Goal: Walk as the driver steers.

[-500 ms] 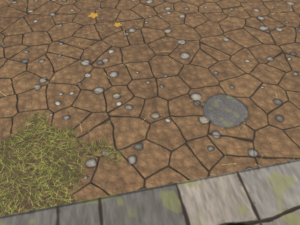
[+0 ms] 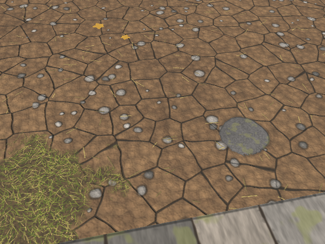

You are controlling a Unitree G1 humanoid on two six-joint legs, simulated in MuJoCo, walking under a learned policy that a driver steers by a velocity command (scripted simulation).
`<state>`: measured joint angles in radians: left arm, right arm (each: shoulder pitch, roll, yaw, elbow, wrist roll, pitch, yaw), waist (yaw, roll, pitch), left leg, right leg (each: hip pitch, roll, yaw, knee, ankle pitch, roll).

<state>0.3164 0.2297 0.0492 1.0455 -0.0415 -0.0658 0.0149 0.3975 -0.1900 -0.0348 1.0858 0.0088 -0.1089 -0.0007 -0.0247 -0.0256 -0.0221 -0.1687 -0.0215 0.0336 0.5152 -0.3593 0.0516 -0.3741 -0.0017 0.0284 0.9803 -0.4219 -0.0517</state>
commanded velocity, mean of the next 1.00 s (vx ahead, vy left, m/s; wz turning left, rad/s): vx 0.47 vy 0.00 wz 0.23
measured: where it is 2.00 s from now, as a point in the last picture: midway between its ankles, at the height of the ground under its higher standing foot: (116, 146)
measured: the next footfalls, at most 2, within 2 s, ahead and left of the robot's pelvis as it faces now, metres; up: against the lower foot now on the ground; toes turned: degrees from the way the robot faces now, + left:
right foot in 0.34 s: +0.36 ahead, -0.14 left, +0.00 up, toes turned -2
left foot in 0.90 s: +0.65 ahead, +0.13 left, -0.01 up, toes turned +17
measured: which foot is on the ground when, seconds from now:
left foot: down 0.00-0.36, up 0.38-0.88, down 0.90-1.00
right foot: up 0.00-0.32, down 0.34-0.94, up 0.96-1.00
